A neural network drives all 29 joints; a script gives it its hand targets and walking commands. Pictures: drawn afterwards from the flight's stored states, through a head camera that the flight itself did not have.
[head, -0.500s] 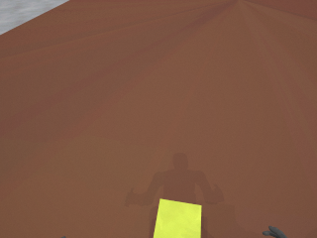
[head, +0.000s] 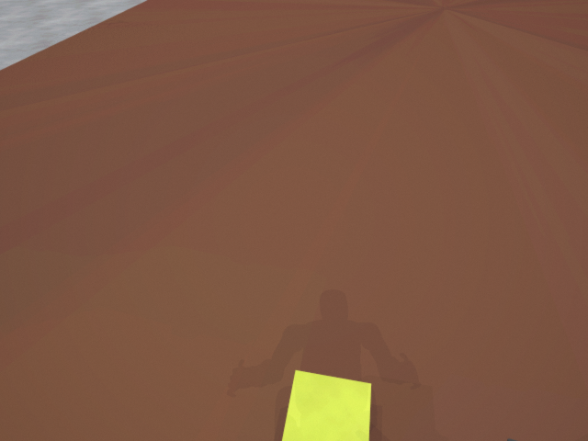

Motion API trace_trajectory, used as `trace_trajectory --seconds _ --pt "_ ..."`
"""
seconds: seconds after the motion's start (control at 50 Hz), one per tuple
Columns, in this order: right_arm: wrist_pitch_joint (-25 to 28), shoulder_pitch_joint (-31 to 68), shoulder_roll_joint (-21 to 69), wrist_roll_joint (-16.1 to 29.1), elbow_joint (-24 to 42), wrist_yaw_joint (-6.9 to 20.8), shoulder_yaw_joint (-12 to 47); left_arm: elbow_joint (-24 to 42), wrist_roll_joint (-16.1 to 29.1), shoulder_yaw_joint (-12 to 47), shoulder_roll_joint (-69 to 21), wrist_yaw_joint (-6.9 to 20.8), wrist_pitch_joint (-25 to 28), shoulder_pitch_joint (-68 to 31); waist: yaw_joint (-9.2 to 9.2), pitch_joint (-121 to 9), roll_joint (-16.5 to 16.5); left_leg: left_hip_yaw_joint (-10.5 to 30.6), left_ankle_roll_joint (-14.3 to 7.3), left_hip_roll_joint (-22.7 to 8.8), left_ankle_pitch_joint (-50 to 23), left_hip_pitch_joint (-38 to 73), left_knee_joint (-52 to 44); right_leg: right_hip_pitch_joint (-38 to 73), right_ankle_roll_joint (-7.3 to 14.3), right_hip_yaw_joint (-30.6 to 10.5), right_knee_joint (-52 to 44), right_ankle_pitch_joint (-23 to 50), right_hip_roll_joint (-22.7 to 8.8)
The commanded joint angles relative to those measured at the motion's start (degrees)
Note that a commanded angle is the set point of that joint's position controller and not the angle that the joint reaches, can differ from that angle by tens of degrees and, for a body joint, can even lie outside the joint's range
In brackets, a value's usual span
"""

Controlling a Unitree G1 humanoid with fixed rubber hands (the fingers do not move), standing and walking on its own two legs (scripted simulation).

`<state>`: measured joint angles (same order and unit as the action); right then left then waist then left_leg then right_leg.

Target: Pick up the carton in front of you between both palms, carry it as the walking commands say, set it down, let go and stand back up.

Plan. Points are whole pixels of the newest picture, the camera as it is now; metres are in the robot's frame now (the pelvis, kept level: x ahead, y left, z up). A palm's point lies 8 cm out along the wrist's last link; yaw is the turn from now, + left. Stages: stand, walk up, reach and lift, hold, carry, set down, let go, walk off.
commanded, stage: stand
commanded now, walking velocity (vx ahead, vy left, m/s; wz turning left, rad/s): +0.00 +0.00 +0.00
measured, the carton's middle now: (326, 429) +0.35 -0.05 -0.65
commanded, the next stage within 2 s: none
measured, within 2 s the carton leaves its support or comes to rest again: neither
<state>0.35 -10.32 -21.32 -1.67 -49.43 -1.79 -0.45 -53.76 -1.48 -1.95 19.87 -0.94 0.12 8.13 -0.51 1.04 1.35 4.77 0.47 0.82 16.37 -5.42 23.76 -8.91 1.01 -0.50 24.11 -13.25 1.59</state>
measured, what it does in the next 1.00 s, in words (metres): stands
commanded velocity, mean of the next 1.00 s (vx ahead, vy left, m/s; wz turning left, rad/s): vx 0.00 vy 0.00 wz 0.00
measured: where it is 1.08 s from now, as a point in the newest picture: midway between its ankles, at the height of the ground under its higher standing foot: outside the picture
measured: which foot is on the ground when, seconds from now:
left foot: down 0.00-1.00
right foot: down 0.00-1.00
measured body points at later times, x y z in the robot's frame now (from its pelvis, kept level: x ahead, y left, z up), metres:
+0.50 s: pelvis -0.01 +0.00 +0.00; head -0.02 -0.01 +0.45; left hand +0.09 +0.32 -0.11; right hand +0.09 -0.31 -0.11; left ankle -0.04 +0.13 -0.74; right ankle +0.00 -0.11 -0.74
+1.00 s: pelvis -0.01 +0.00 +0.00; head -0.02 +0.00 +0.45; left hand +0.08 +0.32 -0.11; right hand +0.09 -0.31 -0.11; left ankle -0.04 +0.13 -0.74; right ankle +0.00 -0.11 -0.74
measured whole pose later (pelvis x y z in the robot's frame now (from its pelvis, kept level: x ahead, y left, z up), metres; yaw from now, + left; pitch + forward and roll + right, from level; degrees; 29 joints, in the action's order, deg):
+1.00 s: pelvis -0.01 +0.00 +0.00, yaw +0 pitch -3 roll +0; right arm 0.7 -8.2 -22.6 -0.9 -57.5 -1.0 -0.1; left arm -60.3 -0.8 -0.8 21.8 -0.4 0.6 6.0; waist -0.5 2.1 0.9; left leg 4.5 0.4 1.0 13.1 -4.1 19.9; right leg -7.7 0.7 -0.9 20.6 -10.2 1.0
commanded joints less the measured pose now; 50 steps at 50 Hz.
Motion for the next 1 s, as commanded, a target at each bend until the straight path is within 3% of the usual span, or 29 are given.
trace_trajectory --seconds 0.0,0.32,0.98 --pt "0.7 1.6 -8.8 0.0 2.1 -0.2 -1.8 2.2 0.1 -1.8 9.5 -0.1 0.6 -2.1 -0.01 -1.4 -0.9 4.0 -0.9 -5.5 -12.0 -3.4 -3.8 2.9 0.2 -6.3 -3.7 11.1 -6.8" --pt "0.9 2.4 -9.8 0.3 -1.7 0.2 -1.5 -1.0 0.4 -1.3 10.8 0.2 0.8 -3.0 -0.06 -0.5 -1.1 4.4 -1.2 -5.8 -9.8 -3.6 -5.7 3.1 0.3 -6.7 -5.3 8.5 -7.2" --pt "0.9 3.5 -10.7 0.7 -5.8 0.6 -1.4 -4.3 0.7 -0.5 11.9 0.3 1.0 -4.2 0.04 -0.8 -1.2 4.2 -1.6 -6.3 -11.0 -2.4 -7.1 3.9 0.7 -6.8 -6.3 10.2 -7.8"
